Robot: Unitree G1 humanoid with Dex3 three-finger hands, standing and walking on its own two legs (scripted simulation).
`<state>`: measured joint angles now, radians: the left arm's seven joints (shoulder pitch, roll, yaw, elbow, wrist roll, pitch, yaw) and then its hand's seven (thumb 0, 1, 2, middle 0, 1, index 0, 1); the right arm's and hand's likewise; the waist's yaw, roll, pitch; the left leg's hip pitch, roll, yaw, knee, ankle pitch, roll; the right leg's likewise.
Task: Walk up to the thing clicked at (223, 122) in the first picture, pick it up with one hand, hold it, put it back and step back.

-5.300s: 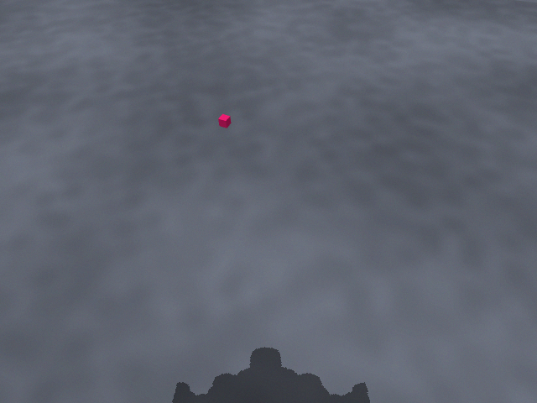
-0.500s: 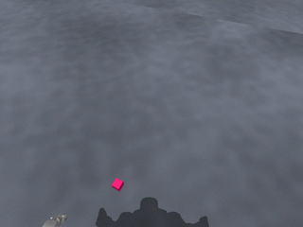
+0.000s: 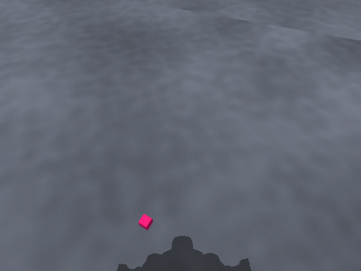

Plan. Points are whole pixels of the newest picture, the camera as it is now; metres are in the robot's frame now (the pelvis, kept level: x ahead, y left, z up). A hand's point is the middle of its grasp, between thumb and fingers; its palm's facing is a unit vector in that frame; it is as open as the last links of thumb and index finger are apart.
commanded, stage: walk up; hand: left
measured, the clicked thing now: (145, 222) +0.46 +0.23 -0.76
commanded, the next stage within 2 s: stand in 0.36 s
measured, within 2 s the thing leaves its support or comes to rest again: neither
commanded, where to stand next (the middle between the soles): +0.05 -0.01 m, yaw -1 degrees
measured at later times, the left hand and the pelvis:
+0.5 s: hand out of the picture +0.10 +0.25 -0.16, palm faces -0.01 -0.94 -0.33, open 7.4 cm; pelvis +0.01 +0.00 +0.00, yaw +0 degrees
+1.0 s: hand out of the picture +0.09 +0.25 -0.16, palm faces -0.01 -0.94 -0.34, open 7.4 cm; pelvis +0.02 -0.01 +0.00, yaw +1 degrees
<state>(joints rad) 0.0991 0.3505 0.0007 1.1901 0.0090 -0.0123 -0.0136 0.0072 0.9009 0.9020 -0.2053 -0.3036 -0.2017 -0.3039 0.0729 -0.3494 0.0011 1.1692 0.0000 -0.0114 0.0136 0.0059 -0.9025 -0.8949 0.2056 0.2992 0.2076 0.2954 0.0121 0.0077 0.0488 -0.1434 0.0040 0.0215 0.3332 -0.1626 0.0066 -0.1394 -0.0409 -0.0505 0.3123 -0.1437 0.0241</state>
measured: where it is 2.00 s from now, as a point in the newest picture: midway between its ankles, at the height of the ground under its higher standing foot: outside the picture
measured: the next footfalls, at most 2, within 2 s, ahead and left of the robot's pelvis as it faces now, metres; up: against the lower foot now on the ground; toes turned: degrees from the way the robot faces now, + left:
none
